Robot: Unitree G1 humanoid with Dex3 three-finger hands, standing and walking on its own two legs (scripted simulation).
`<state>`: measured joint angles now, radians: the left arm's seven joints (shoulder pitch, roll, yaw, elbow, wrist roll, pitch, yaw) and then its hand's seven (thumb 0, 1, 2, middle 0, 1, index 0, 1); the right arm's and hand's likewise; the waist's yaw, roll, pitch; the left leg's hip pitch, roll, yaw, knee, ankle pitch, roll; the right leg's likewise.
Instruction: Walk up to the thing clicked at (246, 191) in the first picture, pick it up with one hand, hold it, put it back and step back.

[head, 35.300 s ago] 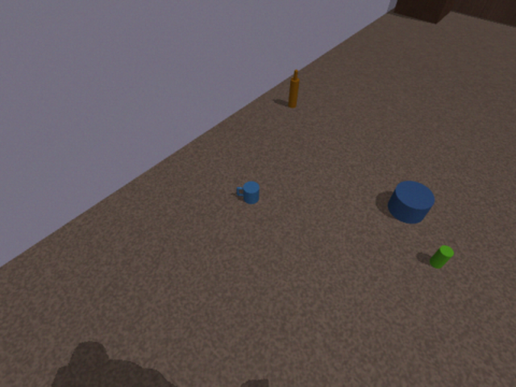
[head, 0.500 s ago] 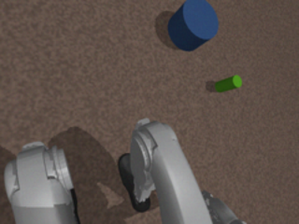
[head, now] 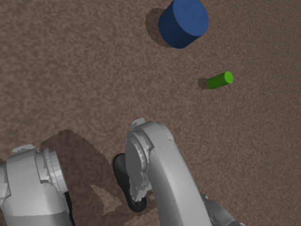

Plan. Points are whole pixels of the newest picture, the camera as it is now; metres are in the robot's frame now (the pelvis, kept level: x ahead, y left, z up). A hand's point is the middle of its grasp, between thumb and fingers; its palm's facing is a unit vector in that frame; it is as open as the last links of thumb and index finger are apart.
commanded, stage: open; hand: left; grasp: from above
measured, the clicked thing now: out of the picture +0.43 +0.35 -0.27
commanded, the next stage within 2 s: withdraw in 0.60 s
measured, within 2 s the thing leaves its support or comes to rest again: neither
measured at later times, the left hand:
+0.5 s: hand out of the picture +0.43 +0.33 -0.23, palm faces -0.45 -0.16 -0.88, open 13.8 cm
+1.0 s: hand out of the picture +0.44 +0.35 -0.19, palm faces -0.34 -0.13 -0.93, open 14.2 cm
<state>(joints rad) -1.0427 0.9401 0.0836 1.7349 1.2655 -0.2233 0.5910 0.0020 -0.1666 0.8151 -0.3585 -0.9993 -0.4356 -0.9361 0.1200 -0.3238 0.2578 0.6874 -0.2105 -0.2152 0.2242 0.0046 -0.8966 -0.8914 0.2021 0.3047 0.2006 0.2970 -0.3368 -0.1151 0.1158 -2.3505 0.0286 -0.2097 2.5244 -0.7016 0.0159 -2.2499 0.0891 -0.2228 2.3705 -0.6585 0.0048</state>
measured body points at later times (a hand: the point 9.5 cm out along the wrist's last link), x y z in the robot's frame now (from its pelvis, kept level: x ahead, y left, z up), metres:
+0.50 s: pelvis +0.00 +0.00 +0.00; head +0.27 +0.12 +0.35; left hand +0.45 +0.34 -0.18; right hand +0.08 -0.25 -0.07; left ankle +0.07 +0.12 -0.27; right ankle +0.11 -0.10 -0.27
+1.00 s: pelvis +0.00 +0.00 +0.01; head +0.25 +0.12 +0.37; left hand +0.46 +0.35 -0.14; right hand +0.08 -0.25 -0.07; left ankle +0.07 +0.12 -0.27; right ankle +0.11 -0.10 -0.27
